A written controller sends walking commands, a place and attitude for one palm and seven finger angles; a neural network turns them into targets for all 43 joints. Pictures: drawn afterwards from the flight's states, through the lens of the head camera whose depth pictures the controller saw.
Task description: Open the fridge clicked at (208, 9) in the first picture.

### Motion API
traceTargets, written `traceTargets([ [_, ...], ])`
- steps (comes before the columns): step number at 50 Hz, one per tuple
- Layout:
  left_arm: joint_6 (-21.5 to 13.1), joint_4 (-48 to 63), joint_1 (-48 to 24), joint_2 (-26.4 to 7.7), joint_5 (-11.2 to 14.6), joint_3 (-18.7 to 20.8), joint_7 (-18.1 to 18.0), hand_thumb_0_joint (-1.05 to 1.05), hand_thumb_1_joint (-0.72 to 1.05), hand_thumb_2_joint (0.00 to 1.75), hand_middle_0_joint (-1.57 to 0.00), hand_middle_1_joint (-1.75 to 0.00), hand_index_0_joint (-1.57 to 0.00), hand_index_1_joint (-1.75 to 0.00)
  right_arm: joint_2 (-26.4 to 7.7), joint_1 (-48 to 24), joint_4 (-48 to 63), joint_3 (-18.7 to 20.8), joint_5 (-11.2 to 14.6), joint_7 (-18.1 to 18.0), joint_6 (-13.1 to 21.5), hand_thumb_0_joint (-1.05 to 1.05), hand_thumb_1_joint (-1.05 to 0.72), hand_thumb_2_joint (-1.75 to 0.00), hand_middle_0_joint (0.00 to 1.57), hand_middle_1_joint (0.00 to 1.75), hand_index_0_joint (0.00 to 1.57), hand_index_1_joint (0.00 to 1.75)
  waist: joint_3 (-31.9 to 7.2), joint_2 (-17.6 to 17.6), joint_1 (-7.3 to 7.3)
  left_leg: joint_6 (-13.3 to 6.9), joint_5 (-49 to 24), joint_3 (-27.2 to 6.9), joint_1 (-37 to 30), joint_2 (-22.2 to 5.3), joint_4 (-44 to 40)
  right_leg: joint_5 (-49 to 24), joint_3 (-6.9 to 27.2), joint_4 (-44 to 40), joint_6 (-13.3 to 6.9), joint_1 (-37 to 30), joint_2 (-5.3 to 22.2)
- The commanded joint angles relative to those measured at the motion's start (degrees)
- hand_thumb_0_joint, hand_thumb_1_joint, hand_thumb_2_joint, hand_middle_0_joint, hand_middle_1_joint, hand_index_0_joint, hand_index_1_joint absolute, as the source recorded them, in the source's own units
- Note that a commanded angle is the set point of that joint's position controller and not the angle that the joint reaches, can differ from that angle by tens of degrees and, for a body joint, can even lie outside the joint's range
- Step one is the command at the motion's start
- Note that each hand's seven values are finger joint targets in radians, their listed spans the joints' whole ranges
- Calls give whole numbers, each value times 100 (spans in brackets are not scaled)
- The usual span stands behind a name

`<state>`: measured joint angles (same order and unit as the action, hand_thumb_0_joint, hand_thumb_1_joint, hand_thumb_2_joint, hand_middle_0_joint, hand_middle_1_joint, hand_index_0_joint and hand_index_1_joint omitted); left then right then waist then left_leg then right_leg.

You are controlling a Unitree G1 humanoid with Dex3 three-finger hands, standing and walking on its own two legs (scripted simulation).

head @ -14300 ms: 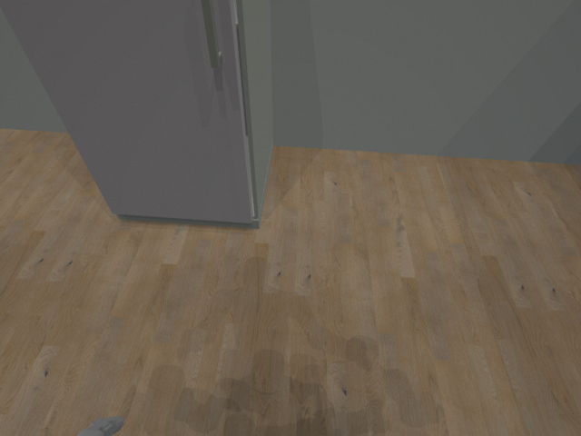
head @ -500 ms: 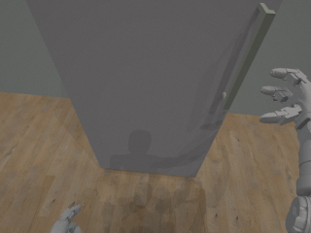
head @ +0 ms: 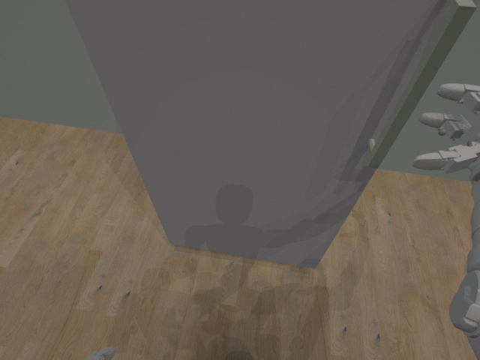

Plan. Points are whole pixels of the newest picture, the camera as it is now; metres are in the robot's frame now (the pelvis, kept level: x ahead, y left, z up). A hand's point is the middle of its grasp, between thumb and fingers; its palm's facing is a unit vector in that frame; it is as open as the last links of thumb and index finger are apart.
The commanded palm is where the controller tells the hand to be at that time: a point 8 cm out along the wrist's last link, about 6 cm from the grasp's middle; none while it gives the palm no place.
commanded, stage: move the hooked fingers beside the handle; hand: right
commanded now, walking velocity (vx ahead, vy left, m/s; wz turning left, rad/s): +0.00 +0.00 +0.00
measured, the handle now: (404, 95) +0.51 -0.19 +0.18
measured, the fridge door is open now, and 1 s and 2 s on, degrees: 0 0 0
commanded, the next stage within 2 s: feel for the door with the fingertips in 0.64 s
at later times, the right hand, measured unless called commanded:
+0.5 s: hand (439, 136) +0.44 -0.24 +0.17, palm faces +0.06 +1.00 +0.01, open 14.0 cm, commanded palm +0.41 -0.28 +0.17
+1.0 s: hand (425, 135) +0.44 -0.22 +0.16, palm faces +0.05 +1.00 +0.00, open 14.0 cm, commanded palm +0.41 -0.26 +0.17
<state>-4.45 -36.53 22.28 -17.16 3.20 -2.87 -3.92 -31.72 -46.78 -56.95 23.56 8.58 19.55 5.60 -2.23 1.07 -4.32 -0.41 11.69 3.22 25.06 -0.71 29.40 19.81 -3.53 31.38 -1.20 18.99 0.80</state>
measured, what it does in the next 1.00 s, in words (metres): stands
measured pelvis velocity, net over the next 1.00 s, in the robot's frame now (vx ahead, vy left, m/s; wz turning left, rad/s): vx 0.00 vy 0.00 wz -0.01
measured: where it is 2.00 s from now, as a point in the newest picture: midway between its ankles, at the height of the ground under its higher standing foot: outside the picture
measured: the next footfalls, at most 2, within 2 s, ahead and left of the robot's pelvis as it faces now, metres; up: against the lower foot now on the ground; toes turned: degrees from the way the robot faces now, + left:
none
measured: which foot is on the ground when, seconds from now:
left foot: down 0.00-1.00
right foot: down 0.00-1.00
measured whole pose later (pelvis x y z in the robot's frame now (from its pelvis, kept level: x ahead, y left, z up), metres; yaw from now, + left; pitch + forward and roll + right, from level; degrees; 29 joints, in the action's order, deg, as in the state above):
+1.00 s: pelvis +0.00 +0.00 +0.00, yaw -1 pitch +7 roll +1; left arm -3.9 -36.5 21.3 -16.9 3.3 -2.7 -3.5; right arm -26.6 -45.5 -52.6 20.1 9.7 16.4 4.3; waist -2.6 1.2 -3.4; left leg -0.7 12.1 3.9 24.8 -0.8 30.2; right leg 20.0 -2.7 32.3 -1.0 19.0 0.8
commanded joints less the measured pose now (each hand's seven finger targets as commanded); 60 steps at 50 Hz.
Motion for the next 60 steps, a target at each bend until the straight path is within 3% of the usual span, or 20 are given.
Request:
traceTargets([
  [1, -174, 553, 211, -910, -4, 355, -71, 0, 90, 90, -20, -30, -20, -30, -1691, -2446, 1121, 339, 242, 125, 359, 0, 50, -30, 30, 120, 30, 120, -1931, 62, 68, -134, -1930, -194, -1506, 52, 53, -2134, 324, -303, -50, -101, 20],
  [6, -134, 640, 192, -902, -15, 378, -47, 0, 90, 90, -20, -30, -20, -30, -1872, -2600, 1688, 402, 177, 62, 383, 0, 50, -30, 30, 120, 30, 120, -2223, 366, 107, -151, -1911, -218, -1571, 57, 94, -2193, 345, -275, -34, -214, 3],
  [7, -141, 677, 178, -865, -25, 381, -39, 0, 90, 90, -20, -30, -20, -30, -1652, -2513, 1746, 282, 194, 69, 381, 0, 50, -30, 30, 120, 30, 120, -2320, 494, 119, -165, -2000, -209, -1566, 61, 114, -2377, 346, -255, -28, -354, 6],
  [10, -122, 648, 173, -880, 1, 383, -56, 0, 90, 90, -20, -30, -20, -30, -1617, -2411, 1684, 286, 295, 76, 343, 0, 50, -30, 30, 120, 30, 120, -2086, 199, 71, -146, -1907, -196, -1514, 71, 58, -2194, 315, -251, -56, -262, 32],
  [13, -164, 626, 122, -834, -8, 368, -60, 0, 90, 90, -20, -30, -20, -30, -1318, -2580, 1735, 42, 243, 51, 272, 0, 50, -30, 30, 120, 30, 120, -2012, 580, 29, -171, -1773, -158, -1281, 76, 35, -2230, 385, -271, -7, -441, 17],
  [14, -164, 621, 128, -849, 1, 366, -60, 0, 90, 90, -20, -30, -20, -30, -1437, -2407, 1704, 156, 234, 20, 244, 0, 50, -30, 30, 120, 30, 120, -1990, 508, 79, -178, -1739, -146, -1279, 78, 31, -2237, 393, -269, -2, -419, 24],
  [19, -184, 633, 64, -808, 3, 352, -48, 0, 90, 90, -20, -30, -20, -30, -1015, -2534, 1764, -128, 258, -94, 145, 0, 50, -30, 30, 120, 30, 120, -1920, 317, 19, -170, -1722, -106, -1220, 84, 25, -2293, 438, -280, 9, -479, 36],
  [22, -153, 631, 60, -832, -19, 323, -39, 0, 90, 90, -20, -30, -20, -30, -1269, -2430, 1542, 103, 224, -171, 113, 0, 50, -30, 30, 120, 30, 120, -1888, 70, 75, -169, -1768, -127, -1391, 64, 49, -2128, 407, -304, -9, -256, 9],
  [26, -140, 725, -27, -780, -12, 321, -46, 0, 90, 90, -20, -30, -20, -30, -1282, -2627, 1907, 29, 117, -222, 263, 0, 50, -30, 30, 120, 30, 120, -2128, 441, 120, -187, -1891, -172, -1458, 40, 106, -2380, 403, -248, -4, -438, 9],
  [30, -140, 666, -4, -797, -6, 309, -78, 0, 90, 90, -20, -30, -20, -30, -1156, -2739, 1563, -68, 198, -181, 258, 0, 50, -30, 30, 120, 30, 120, -1864, 45, 7, -169, -1723, -139, -1406, 51, 37, -2030, 402, -291, -29, -282, 20],
  [32, -148, 661, -14, -803, -4, 290, -82, 0, 90, 90, -20, -30, -20, -30, -1335, -2632, 1423, 90, 161, -185, 240, 0, 50, -30, 30, 120, 30, 120, -1859, 126, 80, -176, -1724, -169, -1438, 41, 62, -1972, 404, -301, -26, -196, -6],
  [34, -169, 650, -19, -782, -3, 303, -77, 0, 90, 90, -20, -30, -20, -30, -1169, -2800, 1547, -85, 126, -155, 275, 0, 50, -30, 30, 120, 30, 120, -1939, 383, 42, -178, -1767, -180, -1385, 35, 65, -2046, 379, -276, -15, -300, -13],
  [37, -158, 661, 14, -803, -13, 311, -71, 0, 90, 90, -20, -30, -20, -30, -1290, -2575, 1442, 75, 184, -140, 283, 0, 50, -30, 30, 120, 30, 120, -2038, 110, 85, -164, -1854, -185, -1550, 40, 86, -2049, 373, -270, -28, -211, -12],
  [40, -165, 664, 2, -795, 0, 317, -71, 0, 90, 90, -20, -30, -20, -30, -949, -2729, 1524, -226, 241, -90, 284, 0, 50, -30, 30, 120, 30, 120, -1923, 186, 11, -174, -1733, -172, -1442, 31, 56, -1919, 357, -272, -46, -207, -15],
  [42, -183, 637, 0, -795, -6, 316, -66, 0, 90, 90, -20, -30, -20, -30, -967, -2774, 1623, -186, 233, -128, 269, 0, 50, -30, 30, 120, 30, 120, -1993, 321, 27, -180, -1703, -168, -1373, 47, 56, -1958, 391, -268, -29, -308, -18],
  [45, -188, 629, 31, -810, -19, 337, -55, 0, 90, 90, -20, -30, -20, -30, -1052, -2614, 1724, -58, 261, -234, 275, 0, 50, -30, 30, 120, 30, 120, -2117, 91, 85, -174, -1751, -162, -1532, 47, 79, -2006, 384, -256, -42, -250, -10],
  [49, -208, 633, -41, -759, -17, 344, -18, 0, 90, 90, -20, -30, -20, -30, -814, -2539, 1883, -180, 183, -375, 231, 0, 50, -30, 30, 120, 30, 120, -2001, 401, 118, -188, -1695, -161, -1424, 43, 73, -2001, 371, -287, -21, -287, -19],
  [55, -211, 643, -114, -728, -22, 351, 1, 0, 90, 90, -20, -30, -20, -30, -571, -2498, 2091, -284, 172, -623, 163, 0, 50, -30, 30, 120, 30, 120, -1916, 73, 107, -169, -1715, -150, -1543, 40, 31, -1973, 335, -336, -53, -258, -5],
  [59, -217, 589, -114, -701, -30, 331, -24, 0, 90, 90, -20, -30, -20, -30, -795, -2716, 1949, -121, 30, -790, 177, 0, 50, -30, 30, 120, 30, 120, -1898, 165, 109, -163, -1656, -197, -1557, 37, 5, -1817, 324, -370, -45, -216, -28],
  [60, -204, 576, -65, -726, -48, 334, -35, 0, 90, 90, -20, -30, -20, -30, -864, -2814, 1921, -111, 8, -814, 216, 0, 50, -30, 30, 120, 30, 120, -1951, -57, 70, -153, -1674, -203, -1636, 31, 7, -1811, 329, -358, -69, -198, -21],
])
